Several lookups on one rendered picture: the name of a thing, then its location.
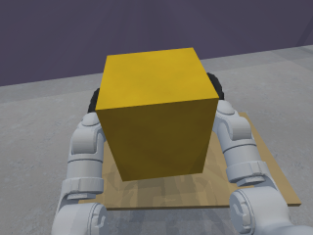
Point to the carton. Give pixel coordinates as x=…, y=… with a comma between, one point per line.
x=157, y=110

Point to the left robot forearm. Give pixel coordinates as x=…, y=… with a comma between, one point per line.
x=84, y=163

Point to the right robot upper arm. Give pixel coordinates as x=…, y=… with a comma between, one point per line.
x=262, y=211

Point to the table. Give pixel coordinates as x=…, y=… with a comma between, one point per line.
x=210, y=189

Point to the right robot hand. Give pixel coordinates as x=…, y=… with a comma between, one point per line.
x=216, y=84

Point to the right robot forearm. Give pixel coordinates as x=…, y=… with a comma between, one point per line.
x=244, y=164

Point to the left robot upper arm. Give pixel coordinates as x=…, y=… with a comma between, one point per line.
x=82, y=219

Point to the left robot hand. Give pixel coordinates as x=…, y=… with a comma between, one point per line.
x=93, y=102

